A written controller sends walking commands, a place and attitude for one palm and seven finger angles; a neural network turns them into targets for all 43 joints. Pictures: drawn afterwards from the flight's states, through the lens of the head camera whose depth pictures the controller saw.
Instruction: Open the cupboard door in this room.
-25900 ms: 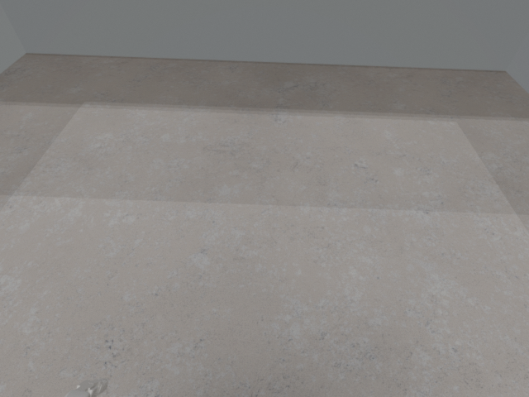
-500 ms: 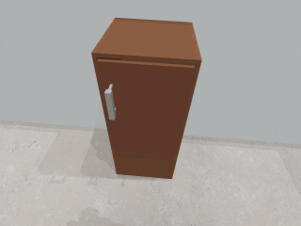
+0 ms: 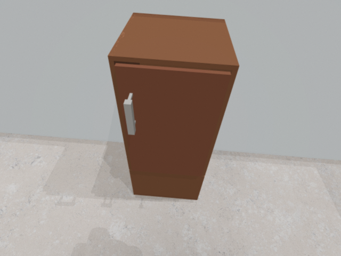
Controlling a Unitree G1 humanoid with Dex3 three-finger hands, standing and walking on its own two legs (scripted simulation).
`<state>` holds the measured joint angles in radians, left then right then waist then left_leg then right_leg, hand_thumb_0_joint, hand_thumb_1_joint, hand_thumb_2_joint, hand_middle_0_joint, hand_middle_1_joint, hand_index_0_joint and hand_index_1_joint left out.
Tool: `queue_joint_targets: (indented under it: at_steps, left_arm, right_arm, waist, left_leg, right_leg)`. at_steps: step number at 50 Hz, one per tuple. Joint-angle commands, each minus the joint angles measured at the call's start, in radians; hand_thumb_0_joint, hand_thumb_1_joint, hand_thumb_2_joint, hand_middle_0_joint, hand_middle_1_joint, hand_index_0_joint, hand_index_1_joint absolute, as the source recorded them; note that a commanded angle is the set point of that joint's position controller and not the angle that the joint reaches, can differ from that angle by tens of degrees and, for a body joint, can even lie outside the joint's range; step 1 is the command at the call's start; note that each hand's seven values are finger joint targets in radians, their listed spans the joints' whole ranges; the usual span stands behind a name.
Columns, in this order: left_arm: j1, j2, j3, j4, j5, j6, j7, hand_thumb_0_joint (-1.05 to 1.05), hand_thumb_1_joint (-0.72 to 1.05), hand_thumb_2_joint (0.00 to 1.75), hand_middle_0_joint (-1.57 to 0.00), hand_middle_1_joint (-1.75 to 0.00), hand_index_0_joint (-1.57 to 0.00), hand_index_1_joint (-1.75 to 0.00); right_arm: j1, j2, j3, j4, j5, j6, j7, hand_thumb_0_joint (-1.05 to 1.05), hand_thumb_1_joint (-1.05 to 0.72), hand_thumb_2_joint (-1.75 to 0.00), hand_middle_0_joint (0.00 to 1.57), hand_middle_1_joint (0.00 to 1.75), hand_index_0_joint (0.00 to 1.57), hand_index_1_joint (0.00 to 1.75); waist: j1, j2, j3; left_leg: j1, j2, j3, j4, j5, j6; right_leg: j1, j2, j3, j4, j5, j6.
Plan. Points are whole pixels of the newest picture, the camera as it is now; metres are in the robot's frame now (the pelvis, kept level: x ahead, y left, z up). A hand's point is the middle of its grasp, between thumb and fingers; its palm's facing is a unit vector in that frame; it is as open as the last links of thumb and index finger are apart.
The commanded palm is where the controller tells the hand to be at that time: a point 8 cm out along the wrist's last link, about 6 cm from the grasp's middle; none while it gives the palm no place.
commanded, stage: come to a stop and stand still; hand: left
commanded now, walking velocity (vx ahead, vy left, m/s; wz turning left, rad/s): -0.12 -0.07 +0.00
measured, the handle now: (131, 114) +0.57 +0.17 -0.02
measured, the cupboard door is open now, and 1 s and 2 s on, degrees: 0 0 0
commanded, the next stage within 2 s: look again from close up in 1.74 s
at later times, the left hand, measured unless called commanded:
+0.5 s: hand out of the picture +0.01 +0.17 -0.17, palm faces +0.01 -0.97 -0.24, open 7.3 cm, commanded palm none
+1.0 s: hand out of the picture -0.01 +0.12 -0.17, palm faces -0.01 -0.98 -0.18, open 7.4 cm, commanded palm none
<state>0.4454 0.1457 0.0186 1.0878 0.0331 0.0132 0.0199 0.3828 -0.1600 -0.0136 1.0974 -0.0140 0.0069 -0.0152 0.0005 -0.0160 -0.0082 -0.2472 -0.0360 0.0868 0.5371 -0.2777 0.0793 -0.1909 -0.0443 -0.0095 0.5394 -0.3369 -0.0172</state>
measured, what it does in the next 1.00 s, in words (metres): stands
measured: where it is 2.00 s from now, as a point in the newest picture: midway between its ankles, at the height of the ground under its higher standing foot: outside the picture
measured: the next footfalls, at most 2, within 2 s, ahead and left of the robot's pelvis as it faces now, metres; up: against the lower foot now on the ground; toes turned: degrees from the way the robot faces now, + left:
none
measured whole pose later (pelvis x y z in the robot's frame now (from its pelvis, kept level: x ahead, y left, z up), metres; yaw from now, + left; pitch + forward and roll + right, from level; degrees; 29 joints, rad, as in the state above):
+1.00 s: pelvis -0.01 -0.05 +0.01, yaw +0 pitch +0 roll +0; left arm 0.30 0.16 -0.02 1.07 0.02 -0.02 0.02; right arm 0.29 -0.17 0.02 1.08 -0.01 -0.02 -0.01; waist 0.00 -0.01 0.02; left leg -0.25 0.01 0.07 0.46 -0.21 0.01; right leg -0.20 0.01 -0.03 0.48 -0.29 -0.02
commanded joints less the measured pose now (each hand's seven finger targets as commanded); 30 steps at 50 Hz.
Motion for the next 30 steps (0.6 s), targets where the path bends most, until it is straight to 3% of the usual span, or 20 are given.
queue_joint_targets:
  at_steps: [1, 3, 5, 7, 10, 12, 16, 17, 18, 19, 20, 21, 22, 27, 30]
  left_arm:
    - [0.032, 0.021, -0.008, -0.031, -0.007, -0.029, 0.015, 0.00, 0.90, 0.90, -0.20, -0.30, -0.20, -0.30]
    - [0.064, 0.030, -0.014, -0.003, -0.018, -0.034, 0.028, 0.00, 0.90, 0.90, -0.20, -0.30, -0.20, -0.30]
    - [0.057, 0.055, -0.012, 0.000, -0.022, -0.035, 0.038, 0.00, 0.90, 0.90, -0.20, -0.30, -0.20, -0.30]
    - [0.052, 0.057, -0.007, -0.015, -0.023, -0.026, 0.045, 0.00, 0.90, 0.90, -0.20, -0.30, -0.20, -0.30]
    - [0.029, 0.070, 0.004, -0.048, -0.020, -0.016, 0.048, 0.00, 0.90, 0.90, -0.20, -0.30, -0.20, -0.30]
    - [0.004, 0.071, 0.011, -0.066, -0.018, -0.010, 0.047, 0.00, 0.90, 0.90, -0.20, -0.30, -0.20, -0.30]
    - [-0.028, 0.067, 0.011, -0.074, -0.015, -0.009, 0.044, 0.00, 0.90, 0.90, -0.20, -0.30, -0.20, -0.30]
    - [-0.032, 0.116, 0.007, -0.064, -0.005, -0.022, 0.070, 0.00, 0.90, 0.90, -0.20, -0.30, -0.20, -0.30]
    - [-0.067, 0.122, 0.006, -0.114, -0.017, -0.027, 0.059, 0.00, 0.90, 0.90, -0.20, -0.30, -0.20, -0.30]
    - [-0.101, 0.113, 0.004, -0.126, -0.012, -0.019, 0.047, 0.00, 0.90, 0.90, -0.20, -0.30, -0.20, -0.30]
    - [-0.106, 0.125, 0.004, -0.131, -0.010, -0.023, 0.039, 0.00, 0.90, 0.90, -0.20, -0.30, -0.20, -0.30]
    - [-0.096, 0.126, -0.002, -0.130, -0.011, -0.025, 0.032, 0.00, 0.90, 0.90, -0.20, -0.30, -0.20, -0.30]
    - [-0.095, 0.129, -0.003, -0.130, -0.011, -0.025, 0.028, 0.00, 0.90, 0.90, -0.20, -0.30, -0.20, -0.30]
    - [-0.117, 0.131, -0.014, -0.126, -0.011, -0.030, 0.015, 0.00, 0.90, 0.90, -0.20, -0.30, -0.20, -0.30]
    - [-0.125, 0.140, -0.015, -0.128, -0.011, -0.033, 0.012, 0.00, 0.90, 0.90, -0.20, -0.30, -0.20, -0.30]
  right_arm:
    - [0.017, -0.106, -0.016, -0.036, 0.006, -0.032, -0.021, 0.00, -0.90, -0.90, 0.20, 0.30, 0.20, 0.30]
    - [0.017, -0.079, -0.005, -0.022, 0.011, -0.041, -0.028, 0.00, -0.90, -0.90, 0.20, 0.30, 0.20, 0.30]
    - [0.027, -0.083, -0.007, -0.014, 0.015, -0.043, -0.034, 0.00, -0.90, -0.90, 0.20, 0.30, 0.20, 0.30]
    - [0.034, -0.083, -0.012, -0.009, 0.014, -0.040, -0.038, 0.00, -0.90, -0.90, 0.20, 0.30, 0.20, 0.30]
    - [0.019, -0.091, -0.027, -0.024, 0.015, -0.031, -0.040, 0.00, -0.90, -0.90, 0.20, 0.30, 0.20, 0.30]
    - [0.005, -0.091, -0.031, -0.026, 0.012, -0.024, -0.039, 0.00, -0.90, -0.90, 0.20, 0.30, 0.20, 0.30]
    - [-0.036, -0.077, -0.032, -0.043, 0.008, -0.018, -0.027, 0.00, -0.90, -0.90, 0.20, 0.30, 0.20, 0.30]
    - [-0.094, -0.124, -0.024, -0.124, 0.021, -0.030, -0.021, 0.00, -0.90, -0.90, 0.20, 0.30, 0.20, 0.30]
    - [-0.056, -0.106, -0.020, -0.138, 0.008, -0.027, -0.008, 0.00, -0.90, -0.90, 0.20, 0.30, 0.20, 0.30]
    - [-0.095, -0.098, -0.021, -0.144, 0.002, -0.024, -0.005, 0.00, -0.90, -0.90, 0.20, 0.30, 0.20, 0.30]
    - [-0.097, -0.104, -0.017, -0.154, -0.007, -0.021, 0.001, 0.00, -0.90, -0.90, 0.20, 0.30, 0.20, 0.30]
    - [-0.109, -0.105, -0.018, -0.166, -0.007, -0.021, 0.003, 0.00, -0.90, -0.90, 0.20, 0.30, 0.20, 0.30]
    - [-0.107, -0.105, -0.018, -0.170, -0.006, -0.020, 0.003, 0.00, -0.90, -0.90, 0.20, 0.30, 0.20, 0.30]
    - [-0.099, -0.124, -0.015, -0.174, -0.005, -0.020, 0.005, 0.00, -0.90, -0.90, 0.20, 0.30, 0.20, 0.30]
    - [-0.086, -0.125, -0.012, -0.164, -0.006, -0.021, 0.006, 0.00, -0.90, -0.90, 0.20, 0.30, 0.20, 0.30]
  waist:
    - [0.014, 0.041, 0.125]
    - [0.013, -0.012, 0.086]
    - [-0.002, -0.023, 0.061]
    - [-0.003, 0.018, 0.026]
    - [-0.001, 0.045, 0.001]
    - [-0.003, 0.045, -0.001]
    - [0.002, 0.017, 0.023]
    - [0.005, -0.046, 0.034]
    - [-0.010, -0.006, -0.019]
    - [-0.007, 0.067, 0.064]
    - [-0.004, 0.122, 0.073]
    - [-0.002, 0.156, 0.076]
    - [-0.004, 0.149, 0.075]
    - [-0.008, -0.014, 0.101]
    - [-0.014, -0.023, 0.128]
  left_leg:
    - [-0.008, 0.214, -0.251, -0.255, 0.017, 0.024]
    - [0.024, 0.159, -0.155, -0.161, 0.361, -0.013]
    - [0.081, 0.149, -0.125, -0.127, 0.569, -0.036]
    - [0.124, 0.156, -0.117, -0.109, 0.674, -0.038]
    - [0.148, 0.169, -0.116, -0.088, 0.727, -0.030]
    - [0.135, 0.174, -0.118, -0.090, 0.661, -0.027]
    - [0.064, 0.157, -0.121, -0.115, 0.407, -0.031]
    - [0.062, 0.190, -0.136, 0.034, 0.611, -0.047]
    - [0.012, 0.154, -0.143, -0.036, 0.193, -0.047]
    - [-0.046, 0.142, -0.153, -0.103, -0.007, -0.038]
    - [-0.089, 0.139, -0.163, -0.128, -0.088, -0.027]
    - [-0.091, 0.134, -0.176, -0.149, -0.107, -0.022]
    - [-0.089, 0.138, -0.187, -0.172, -0.131, -0.019]
    - [-0.086, 0.127, -0.175, -0.184, -0.160, -0.021]
    - [-0.061, 0.120, -0.160, -0.185, -0.129, -0.026]
  right_leg:
    - [-0.063, -0.018, -0.015, -0.079, 0.109, -0.001]
    - [0.013, -0.051, 0.032, -0.113, 0.320, -0.001]
    - [0.033, -0.062, 0.034, -0.099, 0.484, 0.005]
    - [0.036, -0.059, 0.030, -0.081, 0.478, 0.016]
    - [0.015, -0.057, 0.029, -0.054, 0.468, 0.017]
    - [0.008, -0.055, 0.033, -0.046, 0.429, 0.014]
    - [0.007, -0.060, 0.059, -0.077, 0.349, 0.005]
    - [-0.047, -0.072, 0.057, -0.086, 0.464, 0.011]
    - [-0.025, -0.073, 0.066, -0.083, 0.112, -0.022]
    - [-0.095, -0.052, 0.071, -0.090, -0.058, -0.033]
    - [-0.083, -0.037, 0.049, -0.081, -0.082, -0.036]
    - [-0.091, -0.030, 0.050, -0.077, -0.065, -0.038]
    - [-0.091, -0.020, 0.049, -0.072, -0.055, -0.037]
    - [-0.125, -0.030, 0.079, -0.129, -0.106, -0.030]
    - [-0.171, -0.036, 0.100, -0.161, -0.137, -0.031]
